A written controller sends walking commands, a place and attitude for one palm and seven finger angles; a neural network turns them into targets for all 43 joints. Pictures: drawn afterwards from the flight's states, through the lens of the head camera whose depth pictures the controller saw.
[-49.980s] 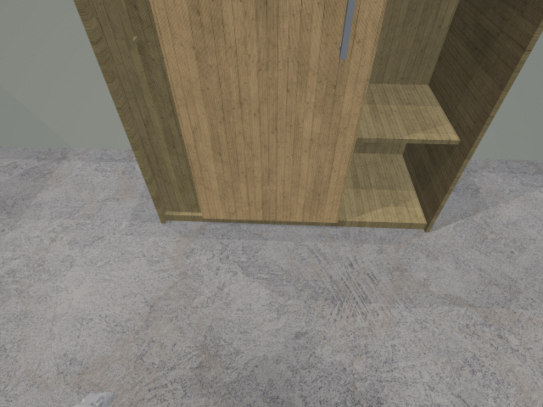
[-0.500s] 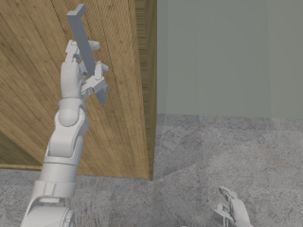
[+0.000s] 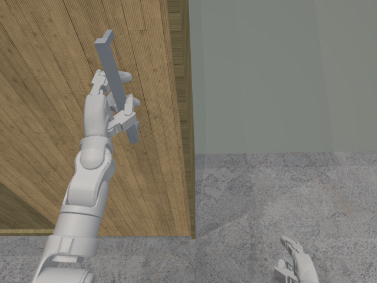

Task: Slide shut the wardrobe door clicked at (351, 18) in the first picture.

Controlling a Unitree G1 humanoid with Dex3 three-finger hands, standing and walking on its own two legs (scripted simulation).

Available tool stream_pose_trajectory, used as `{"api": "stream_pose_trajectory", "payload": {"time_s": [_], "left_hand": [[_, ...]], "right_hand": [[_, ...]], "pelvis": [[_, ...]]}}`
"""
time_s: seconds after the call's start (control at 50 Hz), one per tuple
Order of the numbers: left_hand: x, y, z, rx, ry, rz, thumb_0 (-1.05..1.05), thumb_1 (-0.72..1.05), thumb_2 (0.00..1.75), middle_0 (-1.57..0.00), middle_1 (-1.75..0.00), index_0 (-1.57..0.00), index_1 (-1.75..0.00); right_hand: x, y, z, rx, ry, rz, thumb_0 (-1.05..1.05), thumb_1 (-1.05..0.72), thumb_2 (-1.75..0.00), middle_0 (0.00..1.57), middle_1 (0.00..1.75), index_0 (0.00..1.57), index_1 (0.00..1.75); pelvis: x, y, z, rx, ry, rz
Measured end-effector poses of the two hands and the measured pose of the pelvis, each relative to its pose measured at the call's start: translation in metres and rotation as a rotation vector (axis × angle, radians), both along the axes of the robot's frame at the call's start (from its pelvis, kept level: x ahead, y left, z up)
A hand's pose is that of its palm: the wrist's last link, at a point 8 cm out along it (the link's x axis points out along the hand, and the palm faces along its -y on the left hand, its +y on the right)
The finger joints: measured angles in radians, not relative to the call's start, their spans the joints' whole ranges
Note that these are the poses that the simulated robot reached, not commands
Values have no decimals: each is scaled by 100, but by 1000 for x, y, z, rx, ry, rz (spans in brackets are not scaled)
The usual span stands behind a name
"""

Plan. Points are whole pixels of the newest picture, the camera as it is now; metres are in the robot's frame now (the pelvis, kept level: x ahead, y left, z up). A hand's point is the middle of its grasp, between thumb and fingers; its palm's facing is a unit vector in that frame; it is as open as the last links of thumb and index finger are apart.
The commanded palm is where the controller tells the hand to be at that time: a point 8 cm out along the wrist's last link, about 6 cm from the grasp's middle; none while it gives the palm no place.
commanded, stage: stop walking and hold the door there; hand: left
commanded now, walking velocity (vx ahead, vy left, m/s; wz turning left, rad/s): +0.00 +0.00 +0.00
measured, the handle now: (123, 94) +0.43 +0.15 +0.20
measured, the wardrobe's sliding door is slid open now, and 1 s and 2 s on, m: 0.00 0.00 0.00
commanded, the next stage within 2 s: loosen the grip on the handle in 0.70 s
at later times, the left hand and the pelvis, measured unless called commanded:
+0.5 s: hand (130, 114) +0.37 +0.13 +0.19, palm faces +0.00 -1.00 -0.08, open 6.1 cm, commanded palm +0.36 +0.15 +0.19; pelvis +0.01 +0.06 +0.00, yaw -1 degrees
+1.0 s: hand (117, 110) +0.38 +0.15 +0.20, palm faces +0.04 -1.00 +0.01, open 8.1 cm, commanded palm +0.35 +0.17 +0.19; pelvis -0.02 +0.03 +0.00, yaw +2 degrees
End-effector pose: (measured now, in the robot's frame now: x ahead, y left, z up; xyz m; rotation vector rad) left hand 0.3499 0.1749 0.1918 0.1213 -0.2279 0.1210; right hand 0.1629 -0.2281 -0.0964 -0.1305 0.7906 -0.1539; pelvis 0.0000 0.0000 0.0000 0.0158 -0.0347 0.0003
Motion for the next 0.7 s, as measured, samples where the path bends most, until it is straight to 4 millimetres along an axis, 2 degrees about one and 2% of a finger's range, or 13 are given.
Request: {"api": "stream_pose_trajectory", "payload": {"time_s": [0.26, 0.42, 0.54, 0.7], "left_hand": [[4, 5, -1, -14, -13, -105, 3, 77, 81, -45, -140, -21, -138], [4, 4, -2, -33, -22, -134, 4, 79, 84, -45, -140, -19, -138], [5, 4, -2, -25, -26, -136, 3, 79, 84, -45, -140, -19, -138], [5, 5, -2, -10, -25, -131, 3, 78, 83, -45, -140, -19, -138]], "right_hand": [[-2, 54, 0, 14, 15, 1, 1, -91, -90, 20, 29, 20, 29], [8, 79, -2, 29, 30, 35, 1, -91, -90, 20, 29, 20, 29], [19, 85, -3, 36, 33, 53, 1, -91, -90, 20, 30, 20, 29], [28, 78, 0, 25, 23, 46, 1, -91, -90, 20, 30, 20, 29]], "pelvis": [[3, 41, 1, 8, 7, -20], [8, 53, 0, 11, 5, -16], [12, 56, 0, 8, 6, -9], [14, 54, 0, 6, 7, -3]]}}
